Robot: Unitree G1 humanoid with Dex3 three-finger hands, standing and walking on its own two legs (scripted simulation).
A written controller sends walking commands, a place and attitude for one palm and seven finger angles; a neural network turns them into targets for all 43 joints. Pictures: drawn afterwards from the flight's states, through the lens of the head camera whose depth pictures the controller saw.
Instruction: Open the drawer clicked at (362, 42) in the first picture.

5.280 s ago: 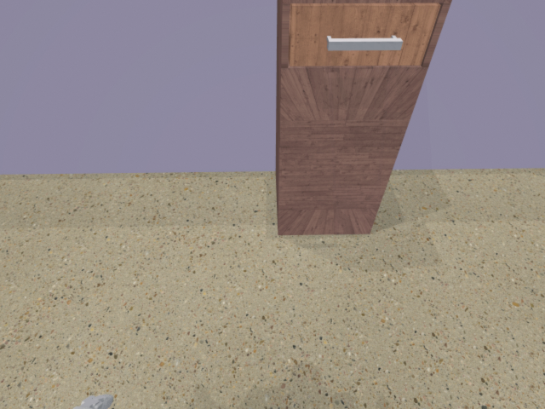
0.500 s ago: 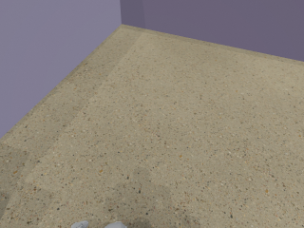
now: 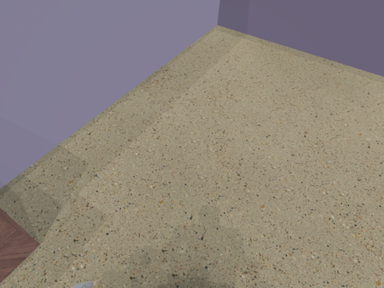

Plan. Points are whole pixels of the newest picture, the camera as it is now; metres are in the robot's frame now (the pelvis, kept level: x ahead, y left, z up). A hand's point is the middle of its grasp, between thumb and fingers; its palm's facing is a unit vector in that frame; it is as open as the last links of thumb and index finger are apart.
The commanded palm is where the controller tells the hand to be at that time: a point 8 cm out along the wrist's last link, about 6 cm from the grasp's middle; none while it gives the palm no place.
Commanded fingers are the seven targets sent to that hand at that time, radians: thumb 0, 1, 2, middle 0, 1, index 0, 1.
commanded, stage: turn to face it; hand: left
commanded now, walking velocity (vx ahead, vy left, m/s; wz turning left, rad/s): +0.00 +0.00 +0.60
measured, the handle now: out of the picture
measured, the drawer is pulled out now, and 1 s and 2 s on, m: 0.00 0.00 0.00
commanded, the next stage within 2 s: take the last steps up to it in 1.52 s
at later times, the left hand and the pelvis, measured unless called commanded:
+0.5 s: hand out of the picture -0.06 +0.18 -0.17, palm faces +0.37 -0.90 -0.23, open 7.4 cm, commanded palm none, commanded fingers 0.00 0.90 0.90 -0.20 -0.30 -0.20 -0.30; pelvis -0.04 -0.03 -0.01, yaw +21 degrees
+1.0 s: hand out of the picture -0.06 +0.21 -0.14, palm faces +0.58 -0.76 -0.30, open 7.4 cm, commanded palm none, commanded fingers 0.00 0.90 0.90 -0.20 -0.30 -0.20 -0.30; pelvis -0.05 -0.04 -0.01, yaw +37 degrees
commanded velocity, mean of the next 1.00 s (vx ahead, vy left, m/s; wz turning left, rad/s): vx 0.00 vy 0.00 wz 0.60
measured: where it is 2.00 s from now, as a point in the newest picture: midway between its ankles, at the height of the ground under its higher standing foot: outside the picture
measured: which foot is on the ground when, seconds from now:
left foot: down 0.00-0.10, up 0.12-0.52, down 0.54-1.00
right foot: up 0.00-0.08, down 0.10-0.54, up 0.56-0.98, down 1.00-1.00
